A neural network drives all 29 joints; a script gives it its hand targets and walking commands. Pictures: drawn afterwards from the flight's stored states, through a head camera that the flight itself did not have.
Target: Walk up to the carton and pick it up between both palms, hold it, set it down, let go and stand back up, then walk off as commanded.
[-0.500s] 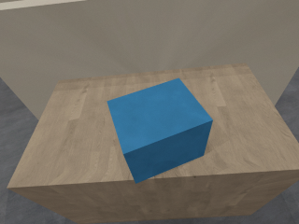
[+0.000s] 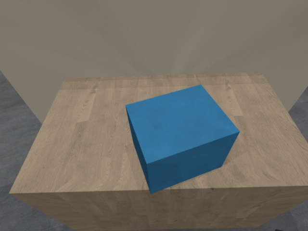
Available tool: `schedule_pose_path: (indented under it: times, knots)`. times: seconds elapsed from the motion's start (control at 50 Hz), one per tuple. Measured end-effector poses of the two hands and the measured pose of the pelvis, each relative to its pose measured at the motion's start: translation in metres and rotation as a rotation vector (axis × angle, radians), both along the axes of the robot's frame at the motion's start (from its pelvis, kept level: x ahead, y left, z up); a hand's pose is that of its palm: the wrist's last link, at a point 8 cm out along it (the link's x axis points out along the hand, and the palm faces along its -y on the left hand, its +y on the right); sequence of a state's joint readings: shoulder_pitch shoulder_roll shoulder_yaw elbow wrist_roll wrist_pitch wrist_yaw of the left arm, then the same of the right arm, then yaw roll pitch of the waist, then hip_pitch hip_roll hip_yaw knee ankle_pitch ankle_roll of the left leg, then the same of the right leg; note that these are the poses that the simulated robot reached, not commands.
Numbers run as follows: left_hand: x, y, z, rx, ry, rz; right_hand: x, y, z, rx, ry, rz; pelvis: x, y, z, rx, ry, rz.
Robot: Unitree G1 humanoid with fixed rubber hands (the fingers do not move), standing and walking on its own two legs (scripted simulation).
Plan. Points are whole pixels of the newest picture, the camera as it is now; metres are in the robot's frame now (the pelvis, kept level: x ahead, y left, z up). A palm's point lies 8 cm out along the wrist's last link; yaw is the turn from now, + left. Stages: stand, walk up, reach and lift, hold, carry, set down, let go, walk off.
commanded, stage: walk up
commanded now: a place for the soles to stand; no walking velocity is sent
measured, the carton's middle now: (176, 138) +0.41 -0.03 -0.03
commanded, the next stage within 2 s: reach and lift in 1.52 s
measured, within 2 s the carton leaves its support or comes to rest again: neither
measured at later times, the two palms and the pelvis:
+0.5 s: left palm out of the picture +0.09 +0.31 -0.11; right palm out of the picture +0.12 -0.31 -0.10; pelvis +0.01 +0.00 +0.00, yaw +0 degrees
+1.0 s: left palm out of the picture +0.06 +0.29 -0.11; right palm out of the picture +0.08 -0.33 -0.10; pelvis -0.02 -0.02 +0.00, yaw +0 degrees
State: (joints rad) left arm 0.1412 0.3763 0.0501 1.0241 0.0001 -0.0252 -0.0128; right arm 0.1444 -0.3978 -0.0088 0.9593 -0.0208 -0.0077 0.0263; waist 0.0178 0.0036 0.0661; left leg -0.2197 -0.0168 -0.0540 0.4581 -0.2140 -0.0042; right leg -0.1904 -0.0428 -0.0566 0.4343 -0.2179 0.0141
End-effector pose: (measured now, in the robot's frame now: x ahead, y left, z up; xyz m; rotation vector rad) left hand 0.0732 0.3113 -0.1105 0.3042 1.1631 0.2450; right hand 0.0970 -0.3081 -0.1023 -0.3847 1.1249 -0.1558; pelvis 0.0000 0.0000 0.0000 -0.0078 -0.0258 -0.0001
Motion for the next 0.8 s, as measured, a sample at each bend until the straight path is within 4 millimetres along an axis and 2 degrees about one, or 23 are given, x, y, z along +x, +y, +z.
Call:
schedule_pose_path:
  times: [0.12, 0.24, 0.6, 0.8]
  knots:
    - [0.006, -0.001, 0.001, 0.003, 0.005, -0.001, 0.018, 0.0, 0.002, 0.003, -0.019, 0.008, 0.006, -0.002, 0.001, 0.002, 0.009, 0.0]
    - [0.015, -0.001, 0.002, 0.009, -0.011, -0.002, 0.024, 0.0, 0.002, 0.003, -0.029, 0.01, 0.008, -0.002, 0.001, 0.002, 0.007, 0.0]
    - [0.018, -0.003, 0.003, 0.004, -0.012, 0.001, 0.019, -0.002, 0.002, -0.006, -0.034, 0.002, 0.006, -0.003, 0.001, 0.003, -0.004, 0.0]
    - [0.009, -0.013, 0.006, -0.006, -0.024, 0.001, 0.007, -0.013, 0.003, -0.014, -0.072, -0.008, -0.01, -0.013, -0.001, 0.011, -0.038, -0.002]
